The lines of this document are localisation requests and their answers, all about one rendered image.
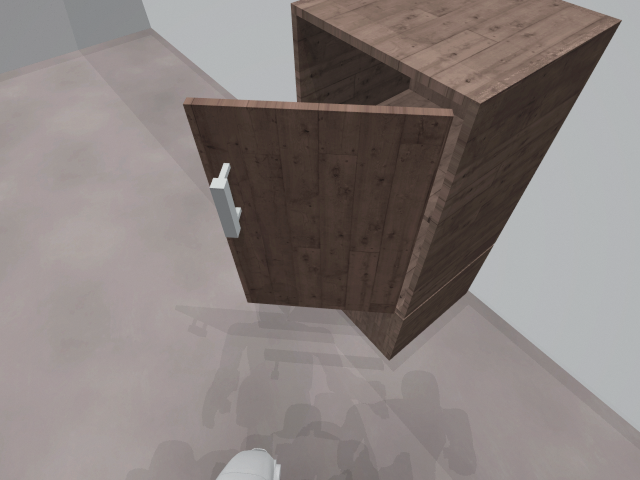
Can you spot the left robot thigh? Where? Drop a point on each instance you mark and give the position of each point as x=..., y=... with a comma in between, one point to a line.
x=251, y=465

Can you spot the handle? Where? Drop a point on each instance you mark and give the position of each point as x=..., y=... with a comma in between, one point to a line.
x=228, y=214

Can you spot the cupboard door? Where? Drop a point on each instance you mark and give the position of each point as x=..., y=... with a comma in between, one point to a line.
x=332, y=195

